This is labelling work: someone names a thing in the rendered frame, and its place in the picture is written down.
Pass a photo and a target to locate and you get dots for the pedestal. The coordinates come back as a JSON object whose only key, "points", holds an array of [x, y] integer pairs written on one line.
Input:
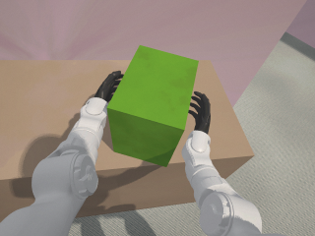
{"points": [[41, 101]]}

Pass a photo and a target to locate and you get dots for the right robot upper arm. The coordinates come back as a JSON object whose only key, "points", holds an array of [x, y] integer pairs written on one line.
{"points": [[223, 214]]}

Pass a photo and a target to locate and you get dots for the left robot upper arm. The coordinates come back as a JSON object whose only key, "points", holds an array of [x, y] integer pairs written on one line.
{"points": [[60, 186]]}

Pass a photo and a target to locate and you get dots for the right robot forearm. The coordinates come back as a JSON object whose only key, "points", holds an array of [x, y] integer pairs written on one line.
{"points": [[199, 169]]}

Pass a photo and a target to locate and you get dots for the left robot forearm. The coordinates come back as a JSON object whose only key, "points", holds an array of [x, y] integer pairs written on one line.
{"points": [[86, 135]]}

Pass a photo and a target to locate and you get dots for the left robot hand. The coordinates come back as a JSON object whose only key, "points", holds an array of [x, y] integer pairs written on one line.
{"points": [[108, 86]]}

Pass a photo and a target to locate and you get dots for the carton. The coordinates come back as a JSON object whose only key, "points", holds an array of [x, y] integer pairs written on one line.
{"points": [[148, 112]]}

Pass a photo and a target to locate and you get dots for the right robot hand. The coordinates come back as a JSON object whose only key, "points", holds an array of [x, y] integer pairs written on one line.
{"points": [[203, 118]]}

